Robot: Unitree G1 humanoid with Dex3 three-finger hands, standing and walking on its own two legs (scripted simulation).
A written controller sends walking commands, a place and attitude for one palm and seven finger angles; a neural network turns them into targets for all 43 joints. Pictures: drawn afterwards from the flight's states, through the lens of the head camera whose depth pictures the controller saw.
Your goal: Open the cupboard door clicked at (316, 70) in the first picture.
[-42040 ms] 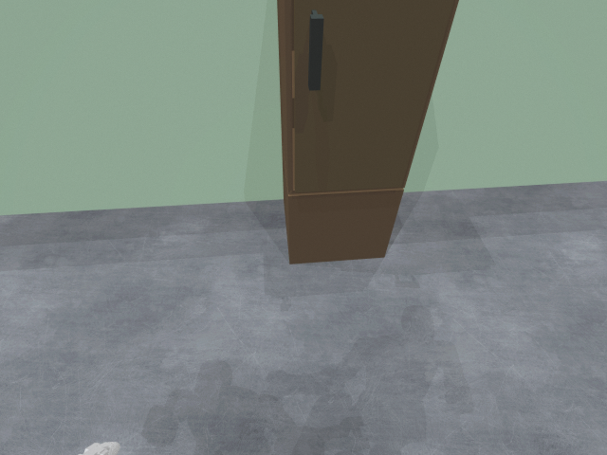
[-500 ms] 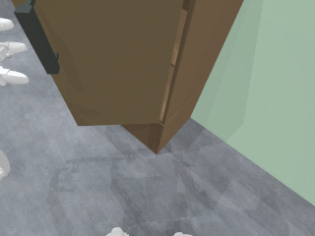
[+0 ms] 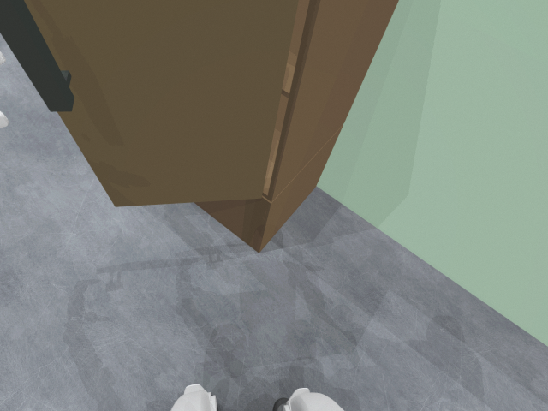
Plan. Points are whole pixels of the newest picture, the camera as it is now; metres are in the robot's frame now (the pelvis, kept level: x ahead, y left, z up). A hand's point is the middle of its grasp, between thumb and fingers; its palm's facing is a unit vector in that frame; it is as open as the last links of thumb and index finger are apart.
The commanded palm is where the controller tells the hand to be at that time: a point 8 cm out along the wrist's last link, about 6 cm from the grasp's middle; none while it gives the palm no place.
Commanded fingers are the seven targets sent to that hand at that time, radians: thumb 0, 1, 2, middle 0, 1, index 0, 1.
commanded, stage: slide the fingers in behind the handle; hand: left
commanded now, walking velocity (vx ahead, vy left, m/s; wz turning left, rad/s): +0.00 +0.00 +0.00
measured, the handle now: (37, 41) +0.56 +0.26 +0.16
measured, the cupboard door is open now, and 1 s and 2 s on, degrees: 45 45 45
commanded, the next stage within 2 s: close the thumb around the handle in 1.62 s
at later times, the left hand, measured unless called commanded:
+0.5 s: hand (2, 70) +0.51 +0.28 +0.16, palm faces +0.04 -1.00 +0.02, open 14.0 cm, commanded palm +0.49 +0.32 +0.15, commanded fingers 0.00 -0.50 0.30 -0.30 -1.20 -0.30 -1.20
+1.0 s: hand (39, 68) +0.52 +0.24 +0.16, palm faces +0.05 -1.00 +0.00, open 14.0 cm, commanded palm +0.50 +0.29 +0.15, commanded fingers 0.00 -0.50 0.30 -0.30 -1.20 -0.30 -1.20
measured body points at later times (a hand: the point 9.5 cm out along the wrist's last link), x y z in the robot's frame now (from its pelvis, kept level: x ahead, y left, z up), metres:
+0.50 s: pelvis +0.02 +0.01 +0.00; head +0.11 +0.04 +0.44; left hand +0.50 +0.33 +0.16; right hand +0.02 -0.26 -0.10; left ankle +0.02 +0.10 -0.71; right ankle -0.02 -0.13 -0.71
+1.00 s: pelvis +0.01 -0.01 +0.00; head +0.11 +0.01 +0.44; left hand +0.51 +0.30 +0.16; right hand -0.01 -0.29 -0.10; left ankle +0.02 +0.10 -0.71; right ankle -0.02 -0.13 -0.71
